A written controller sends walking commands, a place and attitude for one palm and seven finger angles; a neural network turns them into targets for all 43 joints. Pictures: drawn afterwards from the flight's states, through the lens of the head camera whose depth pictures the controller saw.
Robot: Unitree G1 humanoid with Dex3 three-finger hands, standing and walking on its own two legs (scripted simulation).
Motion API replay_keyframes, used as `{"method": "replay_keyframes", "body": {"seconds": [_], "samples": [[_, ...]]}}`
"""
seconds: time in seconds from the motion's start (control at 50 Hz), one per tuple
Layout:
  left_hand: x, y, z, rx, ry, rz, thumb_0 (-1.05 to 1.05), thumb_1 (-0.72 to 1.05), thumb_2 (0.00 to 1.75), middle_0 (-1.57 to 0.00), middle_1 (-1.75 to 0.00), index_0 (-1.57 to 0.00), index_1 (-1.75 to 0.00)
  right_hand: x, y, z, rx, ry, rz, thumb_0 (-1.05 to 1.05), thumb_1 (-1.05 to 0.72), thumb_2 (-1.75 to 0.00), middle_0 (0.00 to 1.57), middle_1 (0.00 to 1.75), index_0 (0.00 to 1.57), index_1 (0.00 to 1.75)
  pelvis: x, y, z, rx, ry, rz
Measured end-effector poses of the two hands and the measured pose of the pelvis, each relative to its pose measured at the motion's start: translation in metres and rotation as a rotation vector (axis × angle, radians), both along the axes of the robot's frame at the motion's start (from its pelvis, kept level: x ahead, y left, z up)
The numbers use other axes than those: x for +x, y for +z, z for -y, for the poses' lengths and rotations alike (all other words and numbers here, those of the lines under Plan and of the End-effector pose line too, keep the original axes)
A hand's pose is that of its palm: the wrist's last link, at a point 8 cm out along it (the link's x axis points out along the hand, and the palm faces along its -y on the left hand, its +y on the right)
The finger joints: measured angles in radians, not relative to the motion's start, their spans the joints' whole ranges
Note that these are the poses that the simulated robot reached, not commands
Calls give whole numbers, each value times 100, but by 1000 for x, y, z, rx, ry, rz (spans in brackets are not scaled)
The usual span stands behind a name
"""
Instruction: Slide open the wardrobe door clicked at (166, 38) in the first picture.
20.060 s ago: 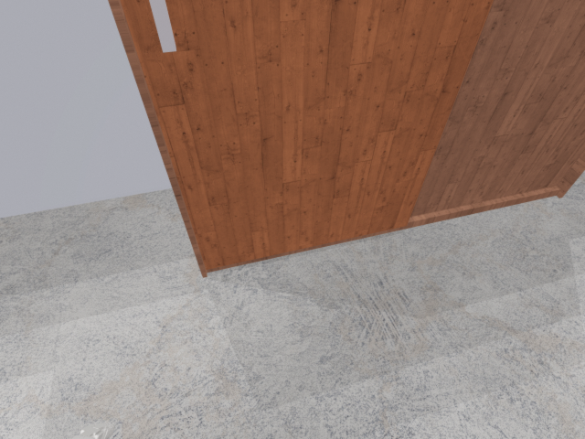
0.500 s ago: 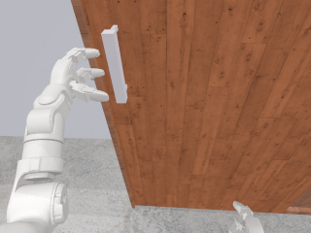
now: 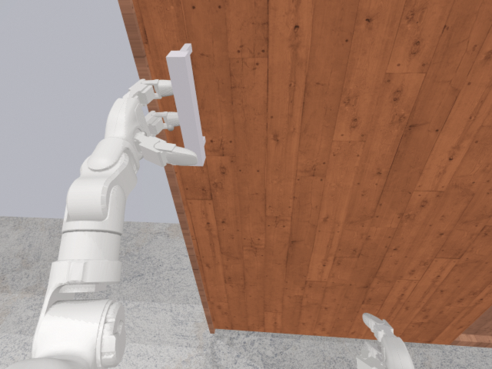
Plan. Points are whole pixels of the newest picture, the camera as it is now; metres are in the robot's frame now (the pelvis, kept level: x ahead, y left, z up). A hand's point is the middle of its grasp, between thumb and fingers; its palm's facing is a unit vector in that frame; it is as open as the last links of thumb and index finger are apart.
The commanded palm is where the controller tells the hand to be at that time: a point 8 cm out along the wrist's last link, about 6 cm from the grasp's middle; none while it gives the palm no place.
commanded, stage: feel for the door with the fingertips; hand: left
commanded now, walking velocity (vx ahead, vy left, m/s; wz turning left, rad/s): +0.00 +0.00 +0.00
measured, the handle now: (192, 107) +0.45 +0.13 +0.25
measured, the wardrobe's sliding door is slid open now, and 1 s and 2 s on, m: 0.00 0.00 0.00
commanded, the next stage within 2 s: slide the fingers in behind the handle in 0.44 s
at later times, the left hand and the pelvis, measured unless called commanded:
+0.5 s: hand (180, 116) +0.41 +0.14 +0.25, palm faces +0.02 -1.00 -0.01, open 13.9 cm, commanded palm +0.39 +0.20 +0.25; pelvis +0.00 +0.00 +0.00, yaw +0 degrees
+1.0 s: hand (168, 124) +0.39 +0.15 +0.25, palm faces +0.03 -1.00 -0.01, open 14.0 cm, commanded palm +0.37 +0.19 +0.25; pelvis -0.01 +0.00 +0.00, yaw +0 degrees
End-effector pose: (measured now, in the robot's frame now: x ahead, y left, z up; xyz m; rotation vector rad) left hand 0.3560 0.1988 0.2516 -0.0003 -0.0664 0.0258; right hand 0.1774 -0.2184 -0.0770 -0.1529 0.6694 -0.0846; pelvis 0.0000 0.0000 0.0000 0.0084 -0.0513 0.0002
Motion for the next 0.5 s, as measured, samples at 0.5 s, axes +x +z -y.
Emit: {"method": "replay_keyframes", "body": {"seconds": [0.5], "samples": [[35,1,6,6,-2,-56,-2,-50,30,-32,-122,-31,-122,-38,-15,17,-34,-59,-108,1,-90,-89,20,30,20,30,-5,1,2,-2,1,-23]]}}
